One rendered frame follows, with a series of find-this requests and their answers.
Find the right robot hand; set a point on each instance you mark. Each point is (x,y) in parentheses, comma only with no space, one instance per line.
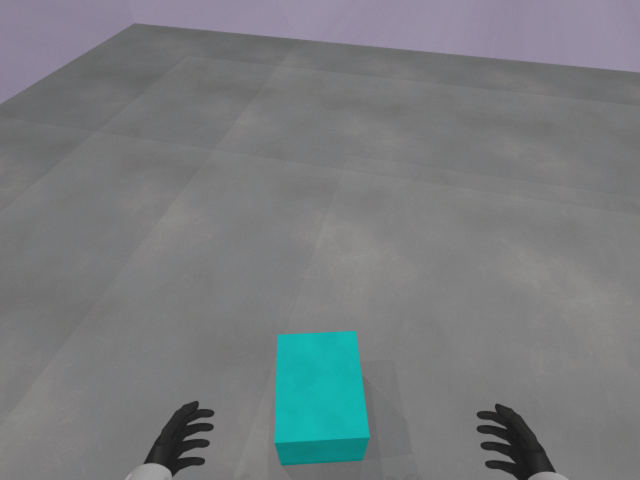
(524,449)

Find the carton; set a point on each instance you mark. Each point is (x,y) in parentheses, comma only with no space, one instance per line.
(320,411)

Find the left robot hand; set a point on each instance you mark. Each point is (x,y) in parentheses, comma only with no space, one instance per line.
(170,445)

